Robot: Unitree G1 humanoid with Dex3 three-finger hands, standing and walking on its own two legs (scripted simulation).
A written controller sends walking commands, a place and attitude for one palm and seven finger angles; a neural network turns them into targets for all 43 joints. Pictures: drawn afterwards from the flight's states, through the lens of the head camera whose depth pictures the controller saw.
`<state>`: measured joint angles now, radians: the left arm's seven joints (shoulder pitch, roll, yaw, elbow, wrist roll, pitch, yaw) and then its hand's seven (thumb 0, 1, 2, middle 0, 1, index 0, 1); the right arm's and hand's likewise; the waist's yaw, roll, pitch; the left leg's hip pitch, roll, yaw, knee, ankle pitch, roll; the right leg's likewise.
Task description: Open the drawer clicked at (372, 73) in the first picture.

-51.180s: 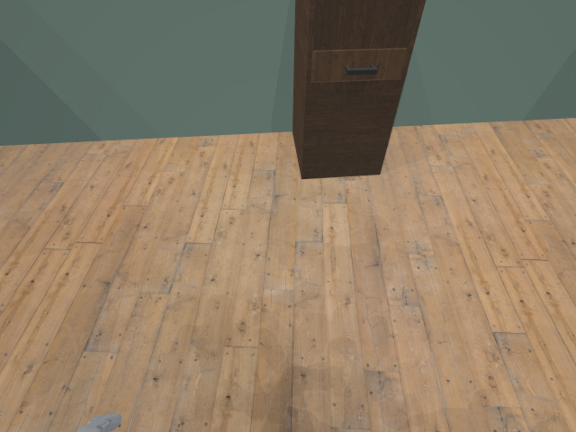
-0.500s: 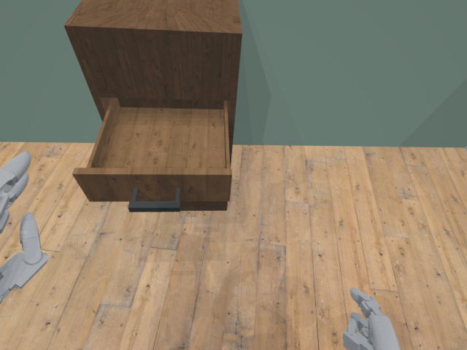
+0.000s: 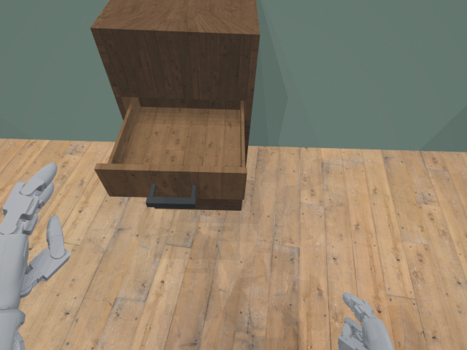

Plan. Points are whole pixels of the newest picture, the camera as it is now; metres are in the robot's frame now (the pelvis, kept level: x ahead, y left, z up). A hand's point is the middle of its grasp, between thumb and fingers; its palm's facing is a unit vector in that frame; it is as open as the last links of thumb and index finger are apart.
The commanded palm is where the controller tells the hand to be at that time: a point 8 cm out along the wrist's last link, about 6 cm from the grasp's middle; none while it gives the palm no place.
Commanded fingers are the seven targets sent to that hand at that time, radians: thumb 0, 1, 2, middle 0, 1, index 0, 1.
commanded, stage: let the arm hang, fingers relaxed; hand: left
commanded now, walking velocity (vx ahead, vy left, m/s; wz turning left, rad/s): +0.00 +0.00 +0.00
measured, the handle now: (172, 195) +0.49 +0.19 -0.16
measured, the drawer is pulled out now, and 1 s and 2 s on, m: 0.29 0.29 0.29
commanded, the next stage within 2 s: look to check the result in 1.06 s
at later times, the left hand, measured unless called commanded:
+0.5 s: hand out of the picture -0.07 +0.19 -0.17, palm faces +0.02 -0.98 -0.22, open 7.2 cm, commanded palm none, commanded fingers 0.00 0.90 0.90 -0.20 -0.30 -0.20 -0.30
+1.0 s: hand out of the picture +0.00 +0.14 -0.17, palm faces +0.01 -0.99 -0.17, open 7.3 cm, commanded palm none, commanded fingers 0.00 0.90 0.90 -0.20 -0.30 -0.20 -0.30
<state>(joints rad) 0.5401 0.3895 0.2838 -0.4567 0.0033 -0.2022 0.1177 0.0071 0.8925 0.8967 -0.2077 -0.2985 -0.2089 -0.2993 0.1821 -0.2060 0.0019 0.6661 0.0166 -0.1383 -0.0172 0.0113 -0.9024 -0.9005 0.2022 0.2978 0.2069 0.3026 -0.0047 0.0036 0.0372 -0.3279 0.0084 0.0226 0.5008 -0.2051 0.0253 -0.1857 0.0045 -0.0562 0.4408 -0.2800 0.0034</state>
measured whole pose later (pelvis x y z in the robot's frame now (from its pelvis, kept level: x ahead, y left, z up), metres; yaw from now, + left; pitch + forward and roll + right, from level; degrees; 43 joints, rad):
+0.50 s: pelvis +0.00 +0.01 +0.00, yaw +1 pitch -1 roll -1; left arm 0.38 0.20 -0.01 1.11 0.01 0.03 0.03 0.00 0.94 0.90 -0.20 -0.30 -0.20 -0.30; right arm 0.29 -0.16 0.01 1.06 0.00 0.03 -0.02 0.01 -0.91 -0.90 0.20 0.30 0.20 0.30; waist 0.01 0.00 0.10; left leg -0.24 -0.02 0.02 0.43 -0.17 0.04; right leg -0.11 -0.02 -0.06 0.40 -0.27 0.01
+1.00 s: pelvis +0.01 -0.01 +0.00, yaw +0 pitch -2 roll +0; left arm 0.28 0.11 -0.01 1.14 0.01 0.00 0.05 0.01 0.92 0.90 -0.20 -0.30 -0.20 -0.30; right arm 0.29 -0.11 0.00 1.14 -0.01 0.01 -0.03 0.00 -0.91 -0.90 0.20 0.30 0.20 0.30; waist -0.02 0.00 0.06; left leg -0.20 -0.01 0.03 0.42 -0.19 0.01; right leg -0.08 -0.01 -0.05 0.42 -0.30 -0.01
